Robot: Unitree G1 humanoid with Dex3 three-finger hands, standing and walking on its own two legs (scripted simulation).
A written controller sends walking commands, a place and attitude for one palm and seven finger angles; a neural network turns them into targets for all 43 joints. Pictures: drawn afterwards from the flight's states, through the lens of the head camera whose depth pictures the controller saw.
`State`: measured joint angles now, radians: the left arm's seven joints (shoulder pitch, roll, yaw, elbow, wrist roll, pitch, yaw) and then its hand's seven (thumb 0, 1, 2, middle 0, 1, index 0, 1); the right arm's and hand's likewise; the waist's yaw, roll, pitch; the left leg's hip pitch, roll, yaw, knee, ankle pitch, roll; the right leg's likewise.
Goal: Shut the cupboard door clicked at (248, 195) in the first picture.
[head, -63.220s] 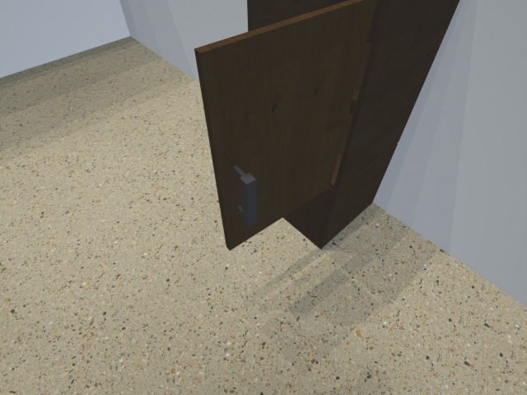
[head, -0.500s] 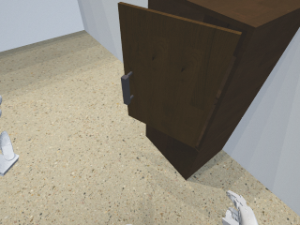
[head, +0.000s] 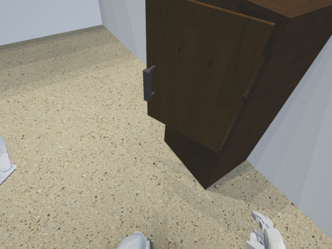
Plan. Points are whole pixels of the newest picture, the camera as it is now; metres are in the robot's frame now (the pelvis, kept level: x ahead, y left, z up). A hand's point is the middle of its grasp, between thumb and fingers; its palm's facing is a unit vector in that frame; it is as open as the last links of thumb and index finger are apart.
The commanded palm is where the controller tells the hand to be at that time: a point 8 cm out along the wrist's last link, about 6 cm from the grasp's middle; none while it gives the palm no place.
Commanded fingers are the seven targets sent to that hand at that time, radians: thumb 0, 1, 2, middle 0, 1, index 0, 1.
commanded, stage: step back with the hand held close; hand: left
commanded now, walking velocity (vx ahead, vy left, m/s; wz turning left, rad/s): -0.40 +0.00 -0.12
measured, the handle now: (150, 83) +0.77 +0.10 -0.07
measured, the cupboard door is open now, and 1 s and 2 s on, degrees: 21 21 21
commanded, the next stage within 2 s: stop stepping back and stand still in 0.32 s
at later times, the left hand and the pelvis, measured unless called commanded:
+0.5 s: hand out of the picture +0.14 +0.25 +0.19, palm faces +0.27 -0.88 -0.39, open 7.4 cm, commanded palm +0.07 +0.31 +0.20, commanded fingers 0.00 0.90 0.90 -0.20 -0.30 -0.20 -0.30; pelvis -0.11 +0.03 +0.01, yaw -7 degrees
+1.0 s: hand out of the picture +0.02 +0.35 +0.21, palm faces +0.40 -0.82 -0.40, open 7.4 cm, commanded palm +0.01 +0.38 +0.20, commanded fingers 0.00 0.90 0.90 -0.20 -0.30 -0.20 -0.30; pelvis -0.17 +0.10 +0.01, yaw -7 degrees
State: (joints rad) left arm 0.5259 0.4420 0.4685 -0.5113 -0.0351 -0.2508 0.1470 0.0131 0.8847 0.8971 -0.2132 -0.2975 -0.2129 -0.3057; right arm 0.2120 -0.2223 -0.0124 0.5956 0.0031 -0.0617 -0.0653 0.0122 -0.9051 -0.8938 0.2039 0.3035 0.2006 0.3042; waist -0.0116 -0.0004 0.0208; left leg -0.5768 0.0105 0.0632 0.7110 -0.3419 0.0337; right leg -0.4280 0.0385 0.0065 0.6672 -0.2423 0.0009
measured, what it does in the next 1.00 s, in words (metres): walks backwards: left foot, then right foot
